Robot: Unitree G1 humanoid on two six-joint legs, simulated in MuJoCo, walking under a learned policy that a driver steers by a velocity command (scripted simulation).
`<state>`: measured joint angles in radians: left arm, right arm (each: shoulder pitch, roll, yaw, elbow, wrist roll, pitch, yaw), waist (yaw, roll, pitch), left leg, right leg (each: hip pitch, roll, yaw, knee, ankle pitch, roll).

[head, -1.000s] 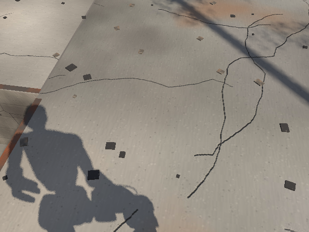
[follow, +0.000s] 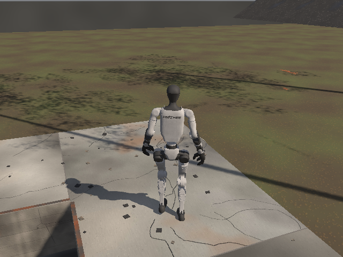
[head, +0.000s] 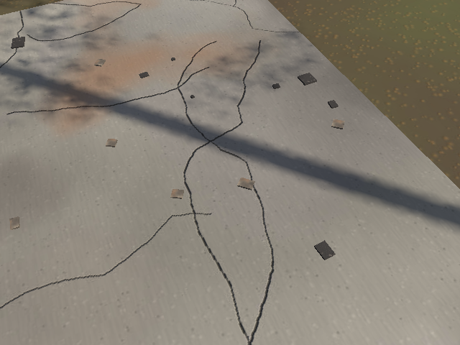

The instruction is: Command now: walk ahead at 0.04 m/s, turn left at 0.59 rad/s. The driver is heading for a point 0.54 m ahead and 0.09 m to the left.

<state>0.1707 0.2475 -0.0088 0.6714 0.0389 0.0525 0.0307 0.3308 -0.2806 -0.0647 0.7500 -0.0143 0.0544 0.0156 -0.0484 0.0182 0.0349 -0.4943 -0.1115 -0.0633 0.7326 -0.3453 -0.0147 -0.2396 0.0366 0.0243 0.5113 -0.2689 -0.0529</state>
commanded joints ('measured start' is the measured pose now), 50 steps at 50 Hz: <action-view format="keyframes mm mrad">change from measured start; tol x32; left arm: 1 -121 106 35 -88 -3 -34 26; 50 241 185 120 87 -31 -53 -36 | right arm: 1 22 -136 -56 -65 -8 -5 -1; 17 -387 -100 -13 -245 -14 -11 109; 23 172 -352 -66 -104 -19 -61 6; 50 -236 -115 26 -157 -23 -146 -3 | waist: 1 -35 -97 -8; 19 114 -150 74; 23 -103 420 -252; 47 202 -285 -20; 50 63 68 71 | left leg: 1 -56 50 16 407 -80 -15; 18 -119 177 184 -1 -26 94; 21 475 -2 223 -186 40 151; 23 825 502 -564 -481 178 240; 26 567 418 -100 -342 956 187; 44 540 404 335 -84 1231 76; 45 371 372 341 204 1111 75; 47 -330 -25 100 843 -144 1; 50 -273 163 -29 579 -19 2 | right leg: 1 -22 -295 161 -248 301 -154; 5 244 -294 163 -361 -241 -121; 18 229 -397 -113 -372 -236 -51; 21 6 -283 -320 191 605 -5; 23 -548 -81 -181 797 -324 88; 24 -560 -127 -61 860 -210 71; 36 -295 -52 -150 284 280 19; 44 -68 32 -199 234 -143 -191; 47 313 -226 810 -282 -627 -457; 50 109 -277 630 -344 -264 -345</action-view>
